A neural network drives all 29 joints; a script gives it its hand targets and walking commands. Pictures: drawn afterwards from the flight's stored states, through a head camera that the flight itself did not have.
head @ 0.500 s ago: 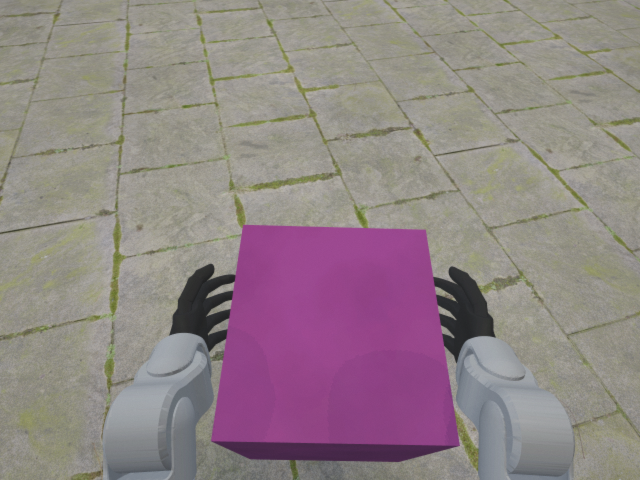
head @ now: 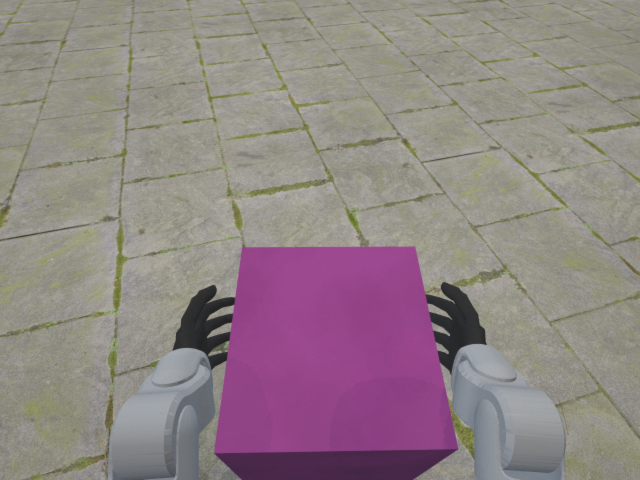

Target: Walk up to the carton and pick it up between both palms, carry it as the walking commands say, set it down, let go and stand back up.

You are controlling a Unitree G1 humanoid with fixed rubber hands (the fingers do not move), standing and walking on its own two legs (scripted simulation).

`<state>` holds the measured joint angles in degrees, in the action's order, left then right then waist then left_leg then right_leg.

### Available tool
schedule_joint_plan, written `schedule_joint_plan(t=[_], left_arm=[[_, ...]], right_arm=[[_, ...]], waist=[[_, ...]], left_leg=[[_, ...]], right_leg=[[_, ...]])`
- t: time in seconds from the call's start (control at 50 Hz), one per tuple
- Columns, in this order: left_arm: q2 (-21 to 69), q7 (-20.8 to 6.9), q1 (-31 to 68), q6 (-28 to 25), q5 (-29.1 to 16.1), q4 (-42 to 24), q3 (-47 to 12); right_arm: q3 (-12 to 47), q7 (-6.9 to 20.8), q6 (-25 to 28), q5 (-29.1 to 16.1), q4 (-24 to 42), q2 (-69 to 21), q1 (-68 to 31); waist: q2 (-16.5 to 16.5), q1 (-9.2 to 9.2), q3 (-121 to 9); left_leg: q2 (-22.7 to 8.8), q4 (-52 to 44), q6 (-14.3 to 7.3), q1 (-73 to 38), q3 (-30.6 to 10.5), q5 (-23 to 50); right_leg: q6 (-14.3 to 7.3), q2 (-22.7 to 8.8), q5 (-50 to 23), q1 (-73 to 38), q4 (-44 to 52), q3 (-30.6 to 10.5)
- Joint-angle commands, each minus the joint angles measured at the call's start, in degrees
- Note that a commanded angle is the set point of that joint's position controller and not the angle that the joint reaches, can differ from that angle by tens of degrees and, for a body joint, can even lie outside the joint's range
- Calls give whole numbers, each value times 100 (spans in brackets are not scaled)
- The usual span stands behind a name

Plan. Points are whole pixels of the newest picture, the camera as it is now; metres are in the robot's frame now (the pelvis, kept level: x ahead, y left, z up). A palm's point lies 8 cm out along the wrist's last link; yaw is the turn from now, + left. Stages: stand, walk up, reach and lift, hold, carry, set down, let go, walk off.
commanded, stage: carry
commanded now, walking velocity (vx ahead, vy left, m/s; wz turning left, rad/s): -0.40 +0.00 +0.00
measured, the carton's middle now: (328, 375) +0.25 +0.00 +0.01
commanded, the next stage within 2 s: none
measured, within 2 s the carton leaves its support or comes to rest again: neither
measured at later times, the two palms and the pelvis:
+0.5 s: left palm out of the picture +0.06 +0.17 +0.10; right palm out of the picture +0.05 -0.12 +0.10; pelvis -0.19 +0.03 +0.00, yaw -1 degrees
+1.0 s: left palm out of the picture -0.21 +0.23 +0.09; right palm out of the picture -0.20 -0.06 +0.10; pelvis -0.43 +0.07 +0.01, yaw +0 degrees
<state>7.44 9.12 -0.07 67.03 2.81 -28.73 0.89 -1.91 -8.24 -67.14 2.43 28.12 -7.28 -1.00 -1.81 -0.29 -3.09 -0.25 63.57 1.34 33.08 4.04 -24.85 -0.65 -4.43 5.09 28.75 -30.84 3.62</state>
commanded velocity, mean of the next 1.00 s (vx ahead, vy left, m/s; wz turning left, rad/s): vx -0.28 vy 0.00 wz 0.00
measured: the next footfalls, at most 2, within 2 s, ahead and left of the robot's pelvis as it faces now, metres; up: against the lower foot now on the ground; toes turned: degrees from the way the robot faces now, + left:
left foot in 0.12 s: -0.06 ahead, +0.14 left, +0.00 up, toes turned +5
right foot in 0.52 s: -0.21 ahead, -0.09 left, +0.00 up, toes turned -4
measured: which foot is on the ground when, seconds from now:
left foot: up 0.00-0.10, down 0.12-0.52, up 0.54-0.88, down 0.90-1.00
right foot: down 0.00-0.12, up 0.14-0.50, down 0.52-0.90, up 0.92-1.00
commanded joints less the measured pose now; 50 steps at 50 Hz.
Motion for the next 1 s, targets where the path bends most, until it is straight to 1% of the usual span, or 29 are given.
schedule_joint_plan(t=[0.0, 0.04, 0.08, 0.1, 0.12, 0.14, 0.16, 0.18, 0.2, 0.26, 0.38, 0.44, 0.48, 0.5, 0.52, 0.54, 0.56, 0.58, 0.62, 0.64, 0.7, 0.8, 0.84, 0.86, 0.88, 0.9, 0.92, 0.96, 0.98], left_arm=[[4892, -808, 2328, -192, -1630, -746, -3486], [4698, -762, 1964, -166, -1492, -568, -3358], [4561, -708, 1687, -138, -1389, -397, -3313], [4534, -695, 1636, -133, -1376, -333, -3330], [4536, -679, 1659, -127, -1358, -320, -3372], [4665, -747, 2267, -149, -1537, -816, -3661], [4883, -742, 2450, -174, -1533, -804, -3676], [5067, -775, 2615, -226, -1641, -849, -3774], [5226, -800, 2744, -278, -1765, -924, -3896], [5072, -754, 2628, -289, -1828, -992, -4031], [4577, -624, 1928, -70, -1698, -792, -3917], [4504, -646, 1695, 12, -1627, -510, -3690], [4550, -695, 1685, 14, -1648, -474, -3595], [4559, -727, 1697, -5, -1669, -523, -3551], [4582, -759, 1808, -80, -1702, -559, -3584], [4702, -785, 1930, -113, -1724, -704, -3589], [4772, -797, 1979, -160, -1672, -785, -3515], [4800, -804, 1998, -225, -1583, -834, -3438], [4771, -804, 2100, -290, -1531, -894, -3379], [4668, -783, 2020, -286, -1485, -868, -3305], [4418, -745, 1843, -218, -1373, -743, -3196], [4175, -712, 1724, -80, -1320, -437, -3179], [4223, -697, 1773, -59, -1346, -336, -3245], [4263, -700, 1807, -62, -1371, -320, -3314], [4282, -699, 1809, -72, -1402, -316, -3384], [4419, -752, 2188, -81, -1563, -649, -3610], [4668, -789, 2788, -130, -1662, -916, -3733], [4974, -843, 3073, -188, -1836, -920, -3937], [4995, -845, 3051, -204, -1881, -895, -4022]], right_arm=[[3630, 656, 205, -1625, 681, -5055, -2220], [3636, 641, 151, -1614, 637, -4868, -2086], [3597, 658, 92, -1581, 471, -4739, -1877], [3578, 687, 75, -1550, 402, -4717, -1853], [3554, 719, 67, -1515, 307, -4705, -1782], [3512, 767, 144, -1529, 401, -4878, -1856], [3467, 819, 190, -1583, 568, -4932, -1877], [3476, 864, 269, -1596, 759, -4989, -2128], [3487, 898, 340, -1603, 851, -5029, -2297], [3358, 852, 395, -1531, 909, -4789, -2118], [3186, 674, 243, -1310, 750, -4299, -1366], [3348, 620, 166, -1272, 835, -4281, -1433], [3467, 584, 132, -1283, 822, -4356, -1439], [3537, 564, 127, -1279, 853, -4430, -1475], [3641, 599, 134, -1321, 1118, -4402, -1753], [3773, 610, 155, -1465, 1185, -4583, -2121], [3911, 639, 177, -1609, 1100, -4850, -2270], [4033, 686, 231, -1755, 1141, -4993, -2494], [4089, 720, 268, -1843, 1107, -5051, -2594], [4074, 702, 243, -1835, 1079, -5001, -2566], [3991, 642, 137, -1744, 903, -4798, -2275], [3714, 604, -6, -1603, 441, -4492, -1888], [3567, 610, -10, -1519, 254, -4456, -1783], [3502, 621, 7, -1488, 184, -4489, -1795], [3418, 636, 24, -1452, 142, -4479, -1788], [3323, 660, 92, -1391, 152, -4616, -1701], [3299, 708, 162, -1474, 370, -4788, -1979], [3315, 753, 296, -1427, 636, -4848, -2354], [3289, 761, 336, -1391, 642, -4789, -2343]], waist=[[-812, 7, -1646], [-1235, -60, -1800], [-1113, -27, -1797], [-679, -5, -1705], [355, -8, -1604], [2217, 166, -1284], [1737, 146, -1059], [1092, 87, -1089], [810, 27, -1048], [1038, 48, -1288], [1617, 65, -1846], [1506, 65, -1891], [806, 45, -1854], [54, 68, -1731], [-1721, 45, -1648], [-1762, 7, -1382], [-1085, 11, -1254], [-635, 9, -1159], [-616, 16, -1151], [-604, -6, -1213], [-852, 22, -1283], [-1322, -63, -1536], [-1259, 2, -1447], [-835, 4, -1352], [-17, -14, -1372], [1872, 184, -922], [1804, 155, -467], [994, 29, -308], [959, 35, -470]], left_leg=[[-4, -999, 5, -675, -32, -536], [83, -2003, -56, -892, 24, -502], [15, -3720, -116, -1390, 141, 235], [-346, -4503, -160, -1994, -185, 839], [-1231, -4539, -365, -2654, -1100, 1667], [-2544, -4479, -1218, -2064, -2459, 3782], [-2505, -4220, -1416, -1785, -1998, 5747], [-2125, -3884, -1220, -1628, -1321, 5819], [-1843, -3779, -993, -1594, -849, 5768], [-1605, -3582, -857, -2413, -596, 5823], [-1629, -3477, -906, -3315, -1075, 6694], [-1678, -3618, -890, -3097, -1283, 5893], [-1342, -3472, -426, -2013, -937, 4370], [-1084, -3079, -157, -1006, -814, 2435], [-373, -2033, 149, -168, -113, 163], [-173, -256, 175, 70, -215, -996], [-48, 736, 144, -48, -562, -857], [-75, 1329, 133, -127, -674, -445], [-85, 1744, 167, 0, -640, 9], [-52, 1569, 196, 13, -510, -26], [-66, 102, 175, -164, -221, -341], [150, -2237, -41, -1048, 16, -455], [218, -3815, -150, -1660, 262, 15], [91, -4618, -183, -2107, 201, 163], [-558, -4929, -200, -2588, -500, -85], [-2143, -5615, -745, -1933, -2619, -952], [-2453, -5774, -1009, -923, -2425, -585], [-1680, -5415, -641, -469, -1159, -36], [-1492, -5245, -521, -782, -877, 312]], right_leg=[[-433, -1261, -1440, -1482, 1090, -1039], [-442, -1369, -1382, -1910, 1180, -1281], [-202, -1177, -1036, -1932, 953, -1103], [74, -931, -507, -1353, 653, -886], [334, -544, 540, -237, -70, -516], [571, 278, 2565, 744, -1777, 315], [511, 541, 3046, 753, -3674, -396], [410, 567, 2781, 708, -4472, -700], [350, 583, 2295, 724, -4953, -691], [351, 699, 1867, 1005, -4991, -577], [357, 631, 2365, 183, -1761, -93], [302, 571, 1742, -510, -100, 8], [189, 72, 657, -1753, 1278, -477], [65, -649, -318, -2366, 1261, -1273], [-760, -2107, -2651, -2331, 979, -2511], [-1202, -2276, -3582, -1699, 988, -2263], [-1196, -1955, -3353, -1296, 972, -1793], [-1021, -1531, -2613, -1004, 973, -1231], [-775, -1099, -1755, -1156, 770, -774], [-697, -1052, -1635, -1314, 774, -812], [-598, -1046, -1222, -1673, 1002, -1175], [-504, -1204, 1123, -1628, 1664, -1801], [-194, -1032, 1753, -1340, 1598, -1602], [92, -747, 1737, -977, 1258, -1269], [277, -403, 1444, -343, 505, -820], [592, 394, 2007, 796, -1027, -43], [531, 391, 2074, 575, -2404, -382], [439, 468, 1559, 222, -3378, -681], [374, 477, 1290, 310, -3445, -707]])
